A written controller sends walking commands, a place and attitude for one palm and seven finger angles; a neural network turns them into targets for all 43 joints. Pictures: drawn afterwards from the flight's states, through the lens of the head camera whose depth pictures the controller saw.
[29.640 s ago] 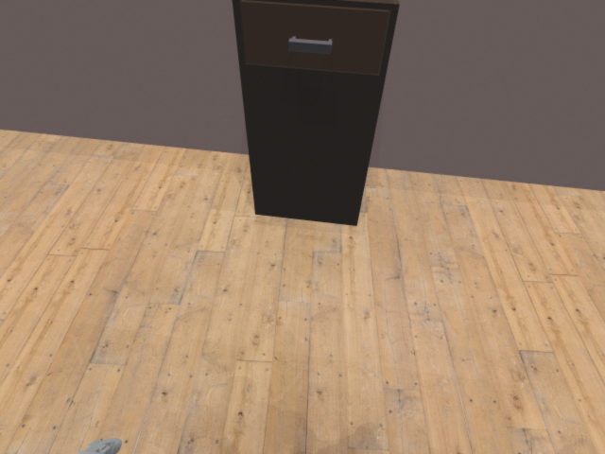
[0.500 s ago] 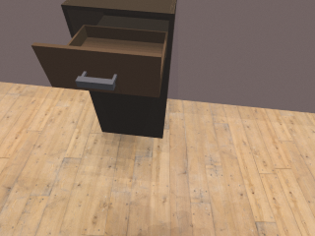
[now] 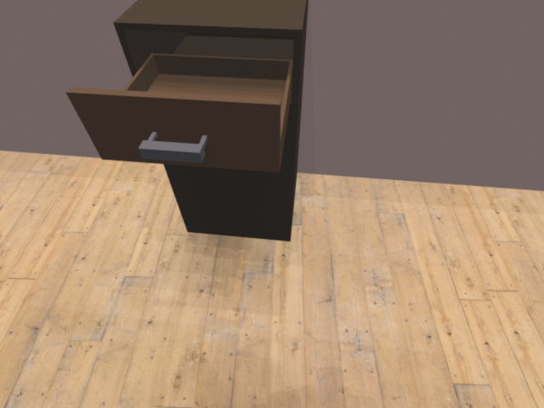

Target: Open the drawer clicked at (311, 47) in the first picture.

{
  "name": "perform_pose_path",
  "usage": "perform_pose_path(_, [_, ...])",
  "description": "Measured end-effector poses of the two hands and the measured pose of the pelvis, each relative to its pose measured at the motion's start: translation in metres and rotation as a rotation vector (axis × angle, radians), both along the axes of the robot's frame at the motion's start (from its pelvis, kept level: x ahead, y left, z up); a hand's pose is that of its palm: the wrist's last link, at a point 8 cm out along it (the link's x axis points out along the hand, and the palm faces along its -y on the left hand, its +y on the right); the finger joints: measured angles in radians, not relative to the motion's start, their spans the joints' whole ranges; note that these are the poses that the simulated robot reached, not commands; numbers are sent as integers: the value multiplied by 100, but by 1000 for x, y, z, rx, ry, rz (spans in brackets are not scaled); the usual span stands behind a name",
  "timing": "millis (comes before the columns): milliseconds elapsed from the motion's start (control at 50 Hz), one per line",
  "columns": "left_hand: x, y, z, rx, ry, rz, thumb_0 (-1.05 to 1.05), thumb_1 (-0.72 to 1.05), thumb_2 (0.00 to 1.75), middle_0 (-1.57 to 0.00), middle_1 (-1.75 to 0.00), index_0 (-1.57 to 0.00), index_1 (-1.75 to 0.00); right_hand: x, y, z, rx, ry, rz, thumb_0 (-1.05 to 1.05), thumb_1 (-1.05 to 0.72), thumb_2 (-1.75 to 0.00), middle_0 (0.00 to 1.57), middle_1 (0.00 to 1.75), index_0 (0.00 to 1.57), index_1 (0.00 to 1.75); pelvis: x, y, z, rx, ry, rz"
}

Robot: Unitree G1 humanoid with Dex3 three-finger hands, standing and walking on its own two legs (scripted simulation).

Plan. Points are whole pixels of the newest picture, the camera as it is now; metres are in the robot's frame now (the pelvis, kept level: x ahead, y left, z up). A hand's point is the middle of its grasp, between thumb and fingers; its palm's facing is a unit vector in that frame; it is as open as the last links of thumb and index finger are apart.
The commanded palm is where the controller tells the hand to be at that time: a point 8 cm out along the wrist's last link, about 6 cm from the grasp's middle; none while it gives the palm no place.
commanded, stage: let the arm hang, fingers relaxed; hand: left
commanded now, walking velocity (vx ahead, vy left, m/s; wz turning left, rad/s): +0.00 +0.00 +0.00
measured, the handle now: (175, 144) +0.60 +0.24 +0.03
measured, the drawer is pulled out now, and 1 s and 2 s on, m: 0.30 0.30 0.30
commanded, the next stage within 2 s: look to check the result in 0.28 s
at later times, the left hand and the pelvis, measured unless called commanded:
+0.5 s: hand out of the picture +0.05 +0.21 -0.16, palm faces -0.02 -0.95 -0.30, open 7.3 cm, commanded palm none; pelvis +0.01 +0.00 +0.00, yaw -1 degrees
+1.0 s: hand out of the picture +0.12 +0.24 -0.15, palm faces -0.05 -0.93 -0.35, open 7.4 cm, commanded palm none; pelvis +0.02 -0.01 +0.01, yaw -1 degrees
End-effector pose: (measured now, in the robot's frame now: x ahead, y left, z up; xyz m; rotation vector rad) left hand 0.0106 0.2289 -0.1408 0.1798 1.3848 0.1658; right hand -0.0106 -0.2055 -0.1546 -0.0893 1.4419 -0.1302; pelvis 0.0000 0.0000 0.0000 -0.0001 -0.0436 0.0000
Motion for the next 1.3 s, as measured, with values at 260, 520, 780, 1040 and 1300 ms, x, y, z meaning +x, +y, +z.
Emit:
perform_pose_path(260, [37, 9, 5, 22, -76, -37, 0, 91, 90, -20, -30, -20, -30, 2, -20, 4, -41, -12, -15, 0, -91, -90, 20, 30, 20, 30, 2, -2, 1, 2, 0, -9])
perform_pose_path(520, [38, 31, 14, 80, -50, -42, 1, 91, 90, -20, -30, -20, -30, 24, -49, 9, -91, -33, 10, 0, -91, -90, 20, 30, 20, 30, 5, -5, 3, 1, 1, -11])
perform_pose_path(780, [68, 46, 22, 114, -98, -70, 1, 91, 90, -20, -30, -20, -30, 69, -77, 21, -151, -116, 46, 0, -91, -90, 20, 30, 20, 30, 12, -6, 4, 0, 6, -15])
perform_pose_path(1040, [106, 54, 30, 134, -155, -109, 1, 91, 90, -21, -30, -20, -30, 96, -87, 28, -176, -157, 60, 0, -91, -90, 20, 30, 20, 30, 23, -5, 6, 2, 13, -20])
perform_pose_path(1300, [120, 55, 30, 135, -146, -123, 1, 91, 90, -21, -30, -20, -30, 100, -85, 27, -174, -134, 55, 0, -91, -90, 20, 30, 20, 30, 36, -4, 6, 3, 21, -25])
